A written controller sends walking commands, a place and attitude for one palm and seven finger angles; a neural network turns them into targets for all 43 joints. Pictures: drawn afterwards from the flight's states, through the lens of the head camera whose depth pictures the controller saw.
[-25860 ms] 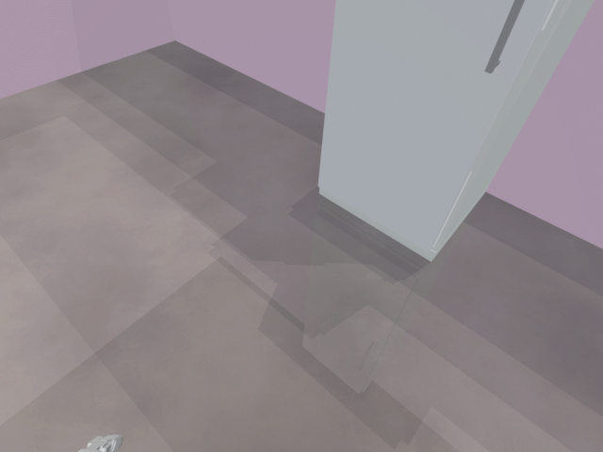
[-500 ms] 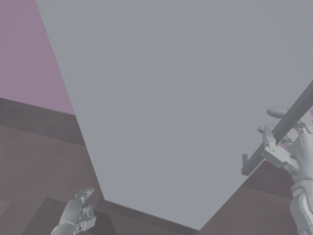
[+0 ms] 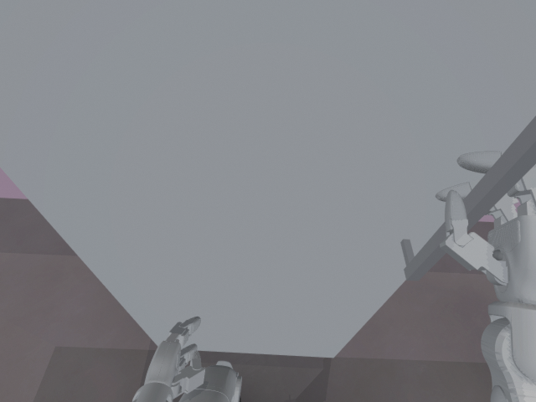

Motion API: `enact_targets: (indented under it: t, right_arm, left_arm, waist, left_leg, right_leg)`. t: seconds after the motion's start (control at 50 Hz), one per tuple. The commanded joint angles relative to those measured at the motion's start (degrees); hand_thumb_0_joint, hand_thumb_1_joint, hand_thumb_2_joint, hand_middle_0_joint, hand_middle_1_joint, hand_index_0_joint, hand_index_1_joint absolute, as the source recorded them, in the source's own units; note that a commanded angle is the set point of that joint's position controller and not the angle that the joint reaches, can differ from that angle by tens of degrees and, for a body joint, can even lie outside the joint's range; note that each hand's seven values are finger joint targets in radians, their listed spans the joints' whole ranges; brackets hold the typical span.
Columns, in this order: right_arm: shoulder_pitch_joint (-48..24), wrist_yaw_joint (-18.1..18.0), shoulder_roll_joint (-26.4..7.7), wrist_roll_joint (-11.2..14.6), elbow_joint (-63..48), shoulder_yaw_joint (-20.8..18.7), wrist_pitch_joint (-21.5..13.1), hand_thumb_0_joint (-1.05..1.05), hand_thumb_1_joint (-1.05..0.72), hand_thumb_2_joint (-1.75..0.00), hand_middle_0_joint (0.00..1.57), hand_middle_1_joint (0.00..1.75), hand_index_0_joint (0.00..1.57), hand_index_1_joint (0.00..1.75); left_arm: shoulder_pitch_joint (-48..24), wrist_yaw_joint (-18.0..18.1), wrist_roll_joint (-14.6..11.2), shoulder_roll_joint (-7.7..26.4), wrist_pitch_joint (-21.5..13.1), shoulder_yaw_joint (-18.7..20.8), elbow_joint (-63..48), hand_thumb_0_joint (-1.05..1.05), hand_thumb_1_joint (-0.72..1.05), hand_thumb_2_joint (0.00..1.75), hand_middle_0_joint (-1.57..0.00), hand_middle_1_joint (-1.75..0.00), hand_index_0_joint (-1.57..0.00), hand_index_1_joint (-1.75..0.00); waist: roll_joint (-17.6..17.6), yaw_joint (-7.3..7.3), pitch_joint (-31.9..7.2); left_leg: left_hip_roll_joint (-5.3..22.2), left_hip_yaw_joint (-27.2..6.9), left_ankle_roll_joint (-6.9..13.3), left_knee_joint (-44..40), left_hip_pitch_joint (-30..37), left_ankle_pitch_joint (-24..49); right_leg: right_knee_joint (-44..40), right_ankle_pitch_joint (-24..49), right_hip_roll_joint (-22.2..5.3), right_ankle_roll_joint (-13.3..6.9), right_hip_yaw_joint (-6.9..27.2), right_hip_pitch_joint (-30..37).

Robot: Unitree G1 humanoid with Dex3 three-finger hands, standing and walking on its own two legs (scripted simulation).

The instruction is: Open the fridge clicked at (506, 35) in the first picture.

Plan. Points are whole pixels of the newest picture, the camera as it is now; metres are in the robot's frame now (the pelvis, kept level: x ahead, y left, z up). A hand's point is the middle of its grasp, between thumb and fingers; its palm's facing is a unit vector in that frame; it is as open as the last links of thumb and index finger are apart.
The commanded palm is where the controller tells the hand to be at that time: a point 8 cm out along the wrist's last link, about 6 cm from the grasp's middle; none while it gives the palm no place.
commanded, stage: walk backward, drawing the door open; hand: right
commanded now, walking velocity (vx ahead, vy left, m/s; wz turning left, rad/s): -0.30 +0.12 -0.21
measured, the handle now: (479, 177) +0.31 -0.18 +0.24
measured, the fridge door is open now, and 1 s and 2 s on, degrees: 1 15 43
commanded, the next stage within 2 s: none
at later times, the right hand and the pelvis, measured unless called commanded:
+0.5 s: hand (445, 227) +0.27 -0.15 +0.20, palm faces +0.48 +0.83 -0.27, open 6.6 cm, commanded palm +0.21 -0.19 +0.20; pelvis -0.04 +0.10 +0.00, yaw -6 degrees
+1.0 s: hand (476, 376) +0.14 -0.14 +0.20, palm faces +0.26 +0.93 -0.26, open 7.0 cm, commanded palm +0.09 -0.18 +0.20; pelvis -0.17 +0.03 -0.02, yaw -1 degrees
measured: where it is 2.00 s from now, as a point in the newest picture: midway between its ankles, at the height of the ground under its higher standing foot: outside the picture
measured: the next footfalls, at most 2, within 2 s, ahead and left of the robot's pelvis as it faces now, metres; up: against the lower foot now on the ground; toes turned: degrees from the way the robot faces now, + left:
left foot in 0.12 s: +0.09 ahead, +0.15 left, +0.00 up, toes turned -3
right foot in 0.76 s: -0.16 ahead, -0.08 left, +0.00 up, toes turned -3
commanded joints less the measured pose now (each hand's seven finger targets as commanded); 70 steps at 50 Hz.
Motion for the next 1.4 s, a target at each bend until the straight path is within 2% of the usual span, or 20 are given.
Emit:
enact_targets:
  t: [0.0,0.08,0.12,0.14,0.24,0.66,0.7,0.74,0.76,0.8,0.88,0.92,0.96,0.98,1.2,1.24,1.26,1.28,1.32,1.38]
  right_arm:
    - [-9.7,-1.6,-7.2,-0.7,-15.3,-6.3,-7.8,0.0,-0.9,-0.9,0.45,1.4,0.45,1.4]
    - [-10.0,-2.5,-10.2,-1.5,-14.9,-10.4,-9.1,0.0,-0.9,-0.9,0.45,1.4,0.45,1.4]
    - [-6.4,-3.0,-14.7,-1.6,-10.7,-15.2,-9.0,0.0,-0.9,-0.9,0.45,1.4,0.45,1.4]
    - [-5.0,-3.3,-14.1,-1.4,-8.6,-16.3,-9.0,0.0,-0.9,-0.9,0.45,1.4,0.45,1.4]
    - [-9.3,-5.2,-15.0,-1.5,-8.3,-18.6,-9.5,0.0,-0.9,-0.9,0.45,1.4,0.45,1.4]
    - [-24.8,-4.3,-21.1,-0.1,-3.2,-21.1,-10.3,0.0,-0.9,-0.9,0.45,1.4,0.45,1.4]
    - [-23.9,-3.4,-20.4,0.7,-5.8,-20.3,-10.8,0.0,-0.9,-0.9,0.45,1.4,0.45,1.4]
    - [-24.1,-2.6,-17.5,1.0,-7.3,-18.3,-12.1,0.0,-0.9,-0.9,0.45,1.4,0.45,1.4]
    - [-25.6,-2.3,-16.4,0.8,-6.5,-16.8,-11.8,0.0,-0.9,-0.9,0.45,1.4,0.45,1.4]
    - [-30.2,-1.6,-14.3,-0.1,-6.1,-15.0,-11.8,0.0,-0.9,-0.9,0.45,1.4,0.45,1.4]
    - [-29.7,-1.8,-8.2,-1.3,-0.1,-7.1,-9.4,0.0,-0.9,-0.9,0.45,1.4,0.45,1.4]
    - [-28.8,-1.0,-6.9,-2.0,-1.4,-4.6,-9.5,0.0,-0.9,-0.9,0.45,1.4,0.45,1.4]
    - [-28.2,-1.1,-10.1,-2.4,-1.3,-5.9,-10.5,0.0,-0.9,-0.9,0.45,1.4,0.45,1.4]
    - [-25.3,-1.3,-11.2,-1.7,1.9,-8.5,-10.0,0.0,-0.9,-0.9,0.45,1.4,0.45,1.4]
    - [-24.1,-1.4,-5.4,-1.7,-4.8,-2.7,-7.8,0.0,-0.9,-0.9,0.45,1.4,0.45,1.4]
    - [-26.0,-0.4,-2.9,-1.6,-6.5,1.7,-7.0,0.0,-0.9,-0.9,0.45,1.4,0.45,1.4]
    - [-27.6,0.1,-0.9,-1.4,-7.5,4.3,-6.7,0.0,-0.9,-0.9,0.45,1.4,0.45,1.4]
    - [-30.0,0.7,-0.8,-1.9,-6.9,5.7,-6.1,0.0,-0.9,-0.9,0.45,1.4,0.45,1.4]
    - [-32.8,1.7,-0.8,-2.6,-6.7,5.9,-6.4,0.0,-0.9,-0.9,0.45,1.4,0.45,1.4]
    - [-28.6,2.5,0.3,-3.5,-4.4,7.1,-6.5,0.0,-0.9,-0.9,0.45,1.4,0.45,1.4]
  left_arm:
    - [-6.3,1.2,-0.3,10.3,-3.5,3.9,-7.9,0.0,0.9,0.9,-0.2,-0.3,-0.2,-0.3]
    - [-7.2,0.6,-0.5,11.0,-1.5,4.2,-8.0,0.0,0.9,0.9,-0.2,-0.3,-0.2,-0.3]
    - [-6.3,1.4,-1.3,10.1,-1.0,4.6,-9.9,0.0,0.9,0.9,-0.2,-0.3,-0.2,-0.3]
    - [-5.7,1.9,-0.5,9.8,-0.9,4.0,-8.7,0.0,0.9,0.9,-0.2,-0.3,-0.2,-0.3]
    - [-7.2,2.7,-0.4,9.2,1.5,3.7,-10.0,0.0,0.9,0.9,-0.2,-0.3,-0.2,-0.3]
    - [-3.6,1.6,-2.2,14.8,6.0,4.5,-12.7,0.0,0.9,0.9,-0.2,-0.3,-0.2,-0.3]
    - [-2.6,1.2,-2.1,15.6,6.4,4.9,-13.0,0.0,0.9,0.9,-0.2,-0.3,-0.2,-0.3]
    - [-5.5,1.2,-1.3,17.5,5.9,5.8,-15.3,0.0,0.9,0.9,-0.2,-0.3,-0.2,-0.3]
    - [-5.1,0.9,-1.5,16.4,4.3,5.9,-15.0,0.0,0.9,0.9,-0.2,-0.3,-0.2,-0.3]
    - [-4.5,0.7,-0.6,14.6,2.8,5.4,-13.1,0.0,0.9,0.9,-0.2,-0.3,-0.2,-0.3]
    - [-3.7,0.0,-2.0,15.7,2.2,5.7,-10.0,0.0,0.9,0.9,-0.2,-0.3,-0.2,-0.3]
    - [-4.7,-0.4,-2.0,15.2,2.2,5.0,-9.9,0.0,0.9,0.9,-0.2,-0.3,-0.2,-0.3]
    - [-5.5,0.2,-2.3,13.5,2.4,4.8,-11.6,0.0,0.9,0.9,-0.2,-0.3,-0.2,-0.3]
    - [-5.3,0.7,-1.7,13.5,2.4,4.5,-11.5,0.0,0.9,0.9,-0.2,-0.3,-0.2,-0.3]
    - [-5.2,2.4,0.1,9.5,4.2,2.4,-11.5,0.0,0.9,0.9,-0.2,-0.3,-0.2,-0.3]
    - [-4.6,2.1,-0.6,11.5,4.0,3.5,-12.8,0.0,0.9,0.9,-0.2,-0.3,-0.2,-0.3]
    - [-5.7,1.5,-0.9,13.6,3.5,3.9,-14.6,0.0,0.9,0.9,-0.2,-0.3,-0.2,-0.3]
    - [-6.2,0.5,-1.0,12.6,2.9,4.3,-14.2,0.0,0.9,0.9,-0.2,-0.3,-0.2,-0.3]
    - [-6.7,-0.2,-0.6,11.7,2.2,5.4,-13.3,0.0,0.9,0.9,-0.2,-0.3,-0.2,-0.3]
    - [-6.0,-1.5,-0.8,12.5,0.8,5.9,-10.4,0.0,0.9,0.9,-0.2,-0.3,-0.2,-0.3]
  waist:
    - [-5.9,0.05,-16.0]
    - [-1.6,-0.81,-20.4]
    - [15.6,-0.75,-24.5]
    - [14.6,-0.6,-23.7]
    - [3.5,0.01,-26.7]
    - [8.8,0.03,-35.6]
    - [5.2,1.53,-34.5]
    - [-11.3,-0.5,-27.3]
    - [-11.5,-0.55,-25.7]
    - [-12.1,0.48,-19.3]
    - [-7.9,0.49,-16.9]
    - [-6.7,0.38,-18.0]
    - [11.1,-0.19,-21.1]
    - [16.3,-1.07,-20.6]
    - [13.0,0.89,-19.8]
    - [5.4,2.29,-17.7]
    - [-7.6,1.84,-15.6]
    - [-6.9,1.32,-15.2]
    - [-0.8,1.83,-13.2]
    - [-2.9,-0.06,-12.3]
  left_leg:
    - [1.3,-2.4,0.1,-8.6,8.3,-1.8]
    - [4.3,-2.1,0.9,-30.5,26.2,22.0]
    - [22.7,-15.7,9.5,-21.5,36.5,72.2]
    - [25.7,-13.1,9.2,-21.2,34.3,75.6]
    - [20.8,-6.5,9.0,-19.5,34.9,62.5]
    - [19.7,-9.3,7.5,-28.6,36.1,29.0]
    - [14.4,-5.0,3.9,-25.4,30.5,20.5]
    - [1.6,3.7,-1.2,-12.8,19.6,7.3]
    - [-0.6,3.1,-0.9,-2.7,17.0,-2.4]
    - [-1.5,-0.1,-0.4,7.5,10.3,-12.3]
    - [-1.0,4.7,-0.2,-14.5,10.4,-4.3]
    - [0.8,4.0,0.6,-26.9,19.2,8.0]
    - [18.0,-13.6,8.7,-24.0,35.9,56.2]
    - [26.9,-20.4,12.4,-23.7,32.6,65.4]
    - [10.1,3.3,4.5,-30.1,18.5,2.3]
    - [5.5,7.5,0.1,-18.1,12.7,-3.3]
    - [-0.2,7.9,-2.5,-5.1,4.2,-10.9]
    - [-0.1,0.8,-1.5,7.3,3.4,-16.2]
    - [1.0,-2.8,-1.8,14.5,4.1,-11.9]
    - [3.1,-3.8,-1.3,0.4,8.0,-7.6]
  right_leg:
    - [1.5,48.8,-20.3,-4.4,10.1,4.7]
    - [13.9,35.1,-13.4,-0.1,4.7,-1.7]
    - [35.9,-21.4,-0.3,3.4,-5.3,-20.5]
    - [41.3,-24.1,-1.5,2.9,-2.8,-23.1]
    - [44.0,-16.6,-3.4,4.0,-8.0,-23.9]
    - [10.8,-13.9,-2.5,2.0,-10.8,-11.4]
    - [-1.0,-5.6,-4.4,1.3,-11.1,-5.8]
    - [-5.8,14.9,-19.9,-4.2,5.0,-7.6]
    - [-2.0,33.3,-24.2,-6.2,3.3,-7.7]
    - [-0.8,43.7,-23.6,-7.7,0.5,-9.0]
    - [9.1,54.7,-19.1,-2.8,-5.3,4.9]
    - [15.4,47.5,-17.4,-1.3,-5.1,2.9]
    - [32.9,-5.3,-7.1,3.0,-10.2,-18.4]
    - [40.4,-22.2,-3.8,3.8,-4.3,-24.3]
    - [10.5,-3.6,-1.4,3.0,-16.8,-5.3]
    - [-4.3,6.7,-8.5,1.9,-9.0,1.7]
    - [-10.1,15.6,-22.5,-3.2,12.4,1.9]
    - [-13.4,21.4,-30.8,-9.2,25.1,-1.2]
    - [-12.8,21.1,-31.9,-13.2,23.4,-5.1]
    - [-4.0,25.3,-23.9,-7.0,6.6,-1.9]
